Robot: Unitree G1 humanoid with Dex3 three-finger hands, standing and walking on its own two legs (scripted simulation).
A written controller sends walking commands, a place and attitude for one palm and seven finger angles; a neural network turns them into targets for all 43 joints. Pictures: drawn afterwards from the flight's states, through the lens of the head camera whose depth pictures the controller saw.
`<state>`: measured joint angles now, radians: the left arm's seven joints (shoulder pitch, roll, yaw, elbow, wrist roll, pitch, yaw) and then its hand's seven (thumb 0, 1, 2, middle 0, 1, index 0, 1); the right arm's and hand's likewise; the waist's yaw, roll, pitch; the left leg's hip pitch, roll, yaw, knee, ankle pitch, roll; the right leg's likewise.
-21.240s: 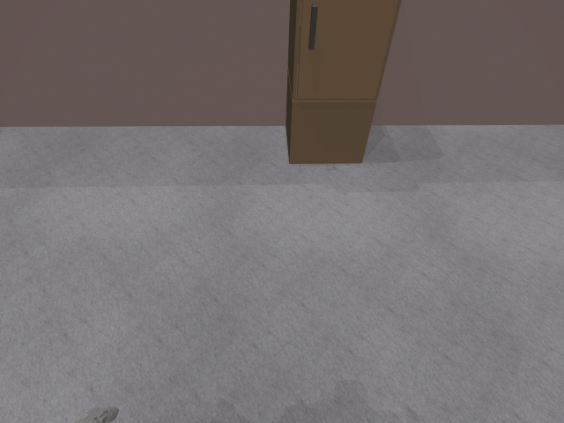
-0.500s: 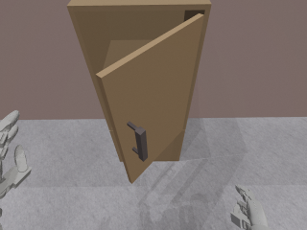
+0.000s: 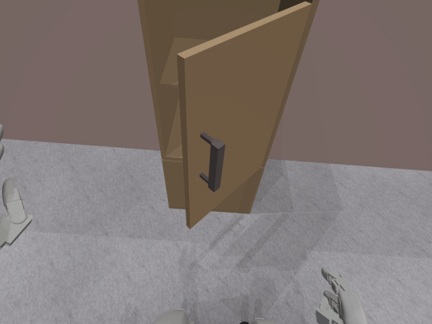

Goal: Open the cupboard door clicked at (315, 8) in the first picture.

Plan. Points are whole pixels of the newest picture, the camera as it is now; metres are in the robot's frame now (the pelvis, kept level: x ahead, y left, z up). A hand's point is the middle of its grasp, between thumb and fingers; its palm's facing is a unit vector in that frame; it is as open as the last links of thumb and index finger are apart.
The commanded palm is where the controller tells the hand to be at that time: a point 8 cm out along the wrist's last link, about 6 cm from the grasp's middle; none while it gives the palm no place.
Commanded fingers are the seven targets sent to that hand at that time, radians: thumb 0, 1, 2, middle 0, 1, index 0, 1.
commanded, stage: step back with the hand held close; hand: left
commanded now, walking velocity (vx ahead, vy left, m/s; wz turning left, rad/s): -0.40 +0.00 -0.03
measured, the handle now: (209, 162) +0.46 +0.05 +0.00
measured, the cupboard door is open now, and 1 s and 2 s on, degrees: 48 48 48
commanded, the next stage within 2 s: stop stepping back and stand still in 0.34 s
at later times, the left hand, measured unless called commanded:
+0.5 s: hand (30, 260) +0.15 +0.22 +0.18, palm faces +0.28 -0.82 -0.49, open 7.4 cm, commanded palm +0.08 +0.27 +0.20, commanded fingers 0.00 0.90 0.90 -0.20 -0.30 -0.20 -0.30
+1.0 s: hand out of the picture +0.07 +0.24 +0.17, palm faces +0.42 -0.81 -0.41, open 7.4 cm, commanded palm +0.00 +0.28 +0.20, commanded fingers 0.00 0.90 0.90 -0.20 -0.30 -0.20 -0.30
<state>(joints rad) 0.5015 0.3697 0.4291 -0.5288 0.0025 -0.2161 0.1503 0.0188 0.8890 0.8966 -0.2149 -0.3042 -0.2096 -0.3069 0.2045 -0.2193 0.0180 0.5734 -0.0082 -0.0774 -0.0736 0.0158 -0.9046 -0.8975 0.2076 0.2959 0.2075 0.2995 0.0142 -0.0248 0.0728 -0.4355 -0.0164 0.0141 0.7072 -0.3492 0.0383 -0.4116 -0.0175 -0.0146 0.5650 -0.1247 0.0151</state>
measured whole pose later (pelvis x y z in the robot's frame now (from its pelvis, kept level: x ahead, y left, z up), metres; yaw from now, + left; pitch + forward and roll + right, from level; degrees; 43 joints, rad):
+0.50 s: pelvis -0.08 -0.02 +0.02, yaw -3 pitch +2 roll -1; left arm 0.53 0.48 0.43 -0.56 -0.05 -0.20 0.11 0.02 0.89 0.90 -0.22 -0.30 -0.21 -0.31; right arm 0.12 -0.19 0.03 0.63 0.01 -0.09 -0.09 0.02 -0.91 -0.90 0.21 0.30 0.21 0.30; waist -0.01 -0.04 0.03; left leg -0.40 0.00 0.04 0.48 -0.11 0.04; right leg -0.19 0.06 -0.01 0.59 -0.34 0.00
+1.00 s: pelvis -0.15 -0.02 +0.01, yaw -1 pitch +0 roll +0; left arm 0.50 0.38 0.39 -0.44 -0.01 -0.20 0.16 0.02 0.89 0.90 -0.21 -0.30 -0.21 -0.31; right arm 0.29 -0.22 0.00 0.68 -0.01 -0.14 -0.10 0.02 -0.91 -0.90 0.21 0.30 0.21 0.30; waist -0.02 -0.04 -0.03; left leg -0.19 0.02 0.03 0.51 -0.33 0.01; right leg -0.31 0.00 -0.09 0.52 -0.22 -0.04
